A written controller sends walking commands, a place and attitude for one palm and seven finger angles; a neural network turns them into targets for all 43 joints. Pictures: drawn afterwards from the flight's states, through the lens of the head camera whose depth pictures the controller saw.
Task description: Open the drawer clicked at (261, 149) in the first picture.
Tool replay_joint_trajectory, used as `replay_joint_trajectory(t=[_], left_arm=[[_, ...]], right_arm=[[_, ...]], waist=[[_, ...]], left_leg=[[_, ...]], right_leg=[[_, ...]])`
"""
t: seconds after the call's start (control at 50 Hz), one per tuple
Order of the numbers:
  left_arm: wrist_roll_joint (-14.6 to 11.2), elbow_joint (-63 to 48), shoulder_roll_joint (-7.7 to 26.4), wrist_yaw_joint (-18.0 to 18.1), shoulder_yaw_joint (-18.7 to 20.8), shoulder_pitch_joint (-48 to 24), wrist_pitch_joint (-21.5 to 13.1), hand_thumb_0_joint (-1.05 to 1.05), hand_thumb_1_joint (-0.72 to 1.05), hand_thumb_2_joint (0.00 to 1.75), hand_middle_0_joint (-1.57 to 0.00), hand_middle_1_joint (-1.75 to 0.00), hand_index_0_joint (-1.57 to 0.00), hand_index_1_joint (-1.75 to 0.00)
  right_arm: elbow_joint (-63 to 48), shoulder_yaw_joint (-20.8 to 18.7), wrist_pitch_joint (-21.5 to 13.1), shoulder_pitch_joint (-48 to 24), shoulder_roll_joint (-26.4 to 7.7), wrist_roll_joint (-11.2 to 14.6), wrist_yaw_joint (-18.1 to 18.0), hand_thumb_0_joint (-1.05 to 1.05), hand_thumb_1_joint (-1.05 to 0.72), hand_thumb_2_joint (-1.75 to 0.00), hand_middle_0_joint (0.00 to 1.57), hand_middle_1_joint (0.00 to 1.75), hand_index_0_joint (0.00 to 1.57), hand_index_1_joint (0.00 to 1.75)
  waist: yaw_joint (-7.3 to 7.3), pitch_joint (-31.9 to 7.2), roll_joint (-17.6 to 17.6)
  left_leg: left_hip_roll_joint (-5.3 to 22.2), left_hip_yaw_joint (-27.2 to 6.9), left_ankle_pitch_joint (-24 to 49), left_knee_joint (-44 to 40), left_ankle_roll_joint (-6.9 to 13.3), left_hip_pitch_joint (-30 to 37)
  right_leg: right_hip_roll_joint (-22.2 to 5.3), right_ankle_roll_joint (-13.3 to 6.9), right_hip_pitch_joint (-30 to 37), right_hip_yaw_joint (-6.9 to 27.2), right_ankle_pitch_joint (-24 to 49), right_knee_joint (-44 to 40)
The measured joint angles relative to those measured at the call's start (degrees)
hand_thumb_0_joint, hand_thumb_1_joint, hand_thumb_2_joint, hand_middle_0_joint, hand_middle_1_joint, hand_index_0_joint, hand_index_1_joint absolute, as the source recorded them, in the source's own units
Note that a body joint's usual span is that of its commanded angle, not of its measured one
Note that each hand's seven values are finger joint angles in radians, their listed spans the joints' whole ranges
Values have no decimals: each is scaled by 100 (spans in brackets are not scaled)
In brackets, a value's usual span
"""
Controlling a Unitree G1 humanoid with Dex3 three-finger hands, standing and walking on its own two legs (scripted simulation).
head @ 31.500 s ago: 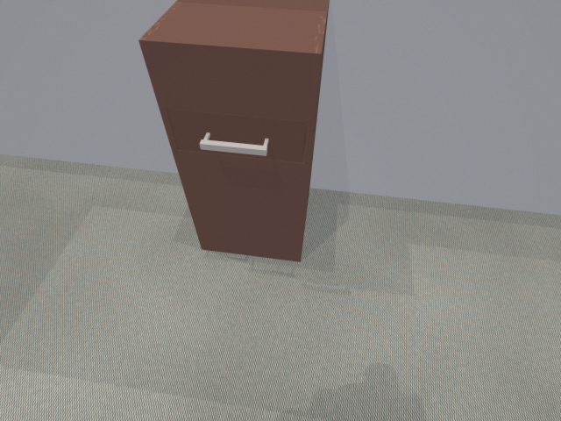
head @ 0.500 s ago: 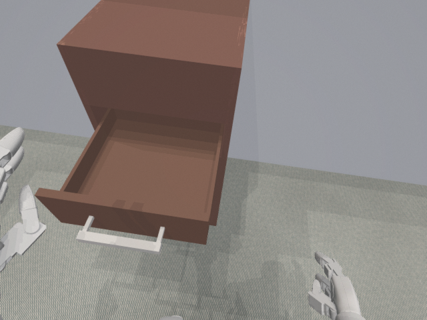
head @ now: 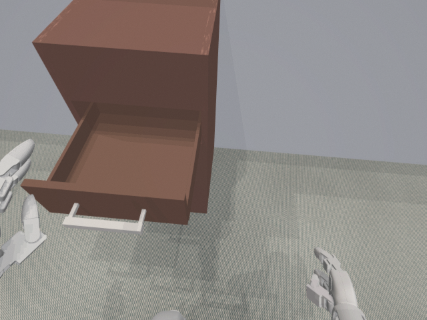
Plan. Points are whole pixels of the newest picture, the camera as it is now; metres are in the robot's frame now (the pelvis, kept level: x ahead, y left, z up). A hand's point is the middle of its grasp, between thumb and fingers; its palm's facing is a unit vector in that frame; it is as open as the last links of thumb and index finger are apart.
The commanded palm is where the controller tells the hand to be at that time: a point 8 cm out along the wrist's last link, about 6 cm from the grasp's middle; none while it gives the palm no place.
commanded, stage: step back with the hand held close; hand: left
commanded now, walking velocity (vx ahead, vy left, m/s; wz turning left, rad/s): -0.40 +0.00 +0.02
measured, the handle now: (106, 217) +0.35 +0.28 -0.14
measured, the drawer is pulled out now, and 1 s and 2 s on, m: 0.30 0.30 0.30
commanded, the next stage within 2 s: stop stepping back and stand still in 0.18 s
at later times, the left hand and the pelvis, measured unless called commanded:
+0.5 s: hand out of the picture +0.06 +0.17 +0.16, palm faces +0.35 -0.79 -0.51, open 7.4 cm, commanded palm +0.00 +0.22 +0.17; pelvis -0.12 -0.06 +0.00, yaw +2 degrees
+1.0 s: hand out of the picture -0.01 +0.17 +0.16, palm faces +0.48 -0.74 -0.48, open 7.4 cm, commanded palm -0.07 +0.21 +0.17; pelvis -0.17 -0.08 -0.02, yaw +6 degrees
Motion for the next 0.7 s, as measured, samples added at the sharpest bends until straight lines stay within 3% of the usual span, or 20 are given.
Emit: replay_joint_trajectory(t=[0.04, 0.06, 0.1, 0.12, 0.18, 0.22, 0.32, 0.36, 0.4, 0.46, 0.5, 0.56, 0.62, 0.7], left_arm=[[51, 114, -53, 75, 68, 8, 50, 1, 88, 90, -21, -30, -22, -30], [63, 138, -78, 108, 83, -11, 93, 1, 88, 90, -21, -30, -22, -30], [64, 56, -99, 159, 41, -53, 181, 1, 88, 90, -21, -30, -22, -30], [73, 4, -46, 168, 5, -120, 209, 1, 88, 90, -21, -30, -22, -30], [20, -83, 98, 118, -26, -191, 193, 2, 89, 90, -21, -30, -21, -30], [-6, -233, 138, 84, 4, -56, 260, 2, 89, 90, -21, -30, -21, -30], [-52, -560, 237, 105, 201, 14, 259, 2, 88, 90, -21, -30, -22, -30], [-33, -475, 104, 94, 170, -140, 193, 2, 88, 90, -21, -30, -22, -30], [-36, -324, 6, 103, 92, -220, 170, 2, 88, 90, -21, -30, -22, -30], [-58, 64, -208, 108, -31, -150, 137, 1, 88, 90, -21, -30, -22, -30], [-45, 358, -291, 138, -53, 0, 147, 1, 88, 90, -21, -30, -22, -30], [26, 662, -314, 186, -165, 104, 185, 1, 88, 90, -21, -30, -22, -30], [124, 630, -314, 238, -301, 148, 206, 1, 88, 90, -21, -30, -22, -30], [161, 218, -232, 235, -344, 190, 87, 2, 88, 90, -21, -30, -22, -30]], right_arm=[[-51, 35, 87, -24, -46, -44, -101, 2, -90, -90, 20, 30, 20, 30], [-106, 45, 117, -51, -91, -62, -131, 2, -90, -90, 20, 30, 20, 30], [-265, -2, 132, -103, -238, -80, -146, 2, -90, -90, 20, 30, 20, 30], [-282, -86, 105, -141, -246, -75, -141, 2, -90, -90, 20, 30, 20, 30], [-187, -176, -42, -210, -24, -29, -15, 2, -90, -90, 20, 30, 20, 30], [-178, -104, -169, -156, 97, -89, 42, 2, -90, -90, 20, 30, 20, 30], [-128, 103, -364, -24, 274, -101, 191, 2, -90, -90, 20, 30, 20, 30], [-97, 142, -337, -35, 224, -50, 238, 2, -90, -90, 20, 30, 20, 30], [-34, 143, -241, 30, 187, 12, 255, 2, -90, -90, 20, 30, 20, 30], [98, 114, -78, 217, 90, 23, 226, 2, -90, -90, 20, 30, 20, 30], [115, 89, 5, 375, 12, -11, 162, 2, -90, -90, 20, 30, 20, 30], [105, 17, -13, 617, -161, -58, 57, 2, -90, -90, 20, 30, 20, 30], [104, -68, -115, 806, -357, -117, 26, 2, -90, -90, 20, 30, 20, 30], [-93, -172, -252, 946, -618, -157, 70, 2, -90, -90, 20, 30, 20, 30]], waist=[[-77, -23, -98], [-113, 10, -91], [-163, 136, 120], [-162, 212, 150], [44, 429, -206], [94, 437, -230], [204, 399, 7], [180, 479, 334], [107, 450, 370], [41, 236, 222], [-64, 35, 137], [-172, -175, 73], [-165, -258, 13], [-165, -169, 178]], left_leg=[[17, 128, 93, -753, 0, 351], [58, 150, 456, -1418, -11, 584], [297, 132, 1939, -2664, 40, 1039], [332, 111, 1902, -2814, 52, 1083], [204, 291, 1455, -2727, 9, 1052], [270, 300, 1480, -2695, -46, 991], [577, 189, 1605, -2469, -257, 772], [818, 23, 1482, -2197, -213, 639], [650, -138, 840, -1354, -96, 383], [243, -83, 700, 82, -44, 189], [124, 78, 733, 193, -47, 351], [91, 285, 498, -627, 49, 890], [82, 411, 270, -1858, 223, 1498], [239, 302, 608, -3464, 449, 2187]], right_leg=[[-87, 24, -65, -29, 119, -76], [-92, 38, -120, -74, 148, -56], [34, 61, -298, -248, 90, 200], [40, 92, -456, -307, -7, 463], [-67, 247, -845, -40, -618, 1308], [-49, 324, -917, -48, -807, 1614], [-67, 378, -391, -174, -395, 1069], [182, 107, -245, -368, -331, 805], [178, -158, -244, -447, -113, 686], [27, -171, -213, -355, 175, 343], [-52, -178, -193, -307, 367, 79], [-110, -204, -154, -346, 621, -285], [-107, -228, -150, -434, 858, -588], [68, -202, -309, -698, 957, -540]])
